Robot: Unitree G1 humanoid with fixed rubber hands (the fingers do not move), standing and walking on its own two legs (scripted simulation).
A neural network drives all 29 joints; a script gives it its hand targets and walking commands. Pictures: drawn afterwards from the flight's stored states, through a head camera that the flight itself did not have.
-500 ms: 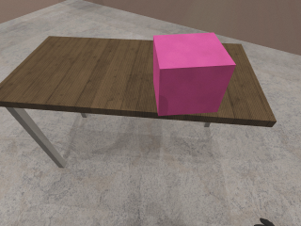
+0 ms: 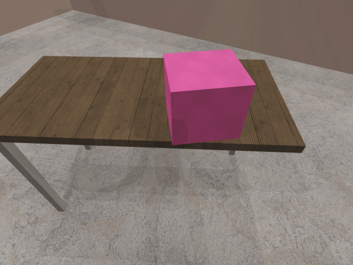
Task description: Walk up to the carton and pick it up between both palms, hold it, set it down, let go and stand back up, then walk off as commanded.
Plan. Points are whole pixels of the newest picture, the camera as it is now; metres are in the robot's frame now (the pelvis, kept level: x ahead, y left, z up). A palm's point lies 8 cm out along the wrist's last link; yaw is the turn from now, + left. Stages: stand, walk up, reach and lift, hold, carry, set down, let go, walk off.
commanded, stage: walk up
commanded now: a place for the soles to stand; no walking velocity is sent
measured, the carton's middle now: (202, 96) +0.63 -0.06 +0.04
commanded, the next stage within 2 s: none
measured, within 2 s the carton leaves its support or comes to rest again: neither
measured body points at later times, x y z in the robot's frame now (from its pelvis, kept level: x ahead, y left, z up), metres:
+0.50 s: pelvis +0.12 -0.10 +0.00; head +0.13 -0.11 +0.44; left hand +0.18 +0.24 -0.10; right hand +0.19 -0.43 -0.12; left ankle +0.20 +0.05 -0.70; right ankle +0.14 -0.20 -0.74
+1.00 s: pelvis +0.20 -0.08 -0.01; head +0.22 -0.09 +0.44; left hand +0.29 +0.24 -0.11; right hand +0.35 -0.38 -0.12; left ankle +0.22 +0.04 -0.74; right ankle +0.18 -0.22 -0.74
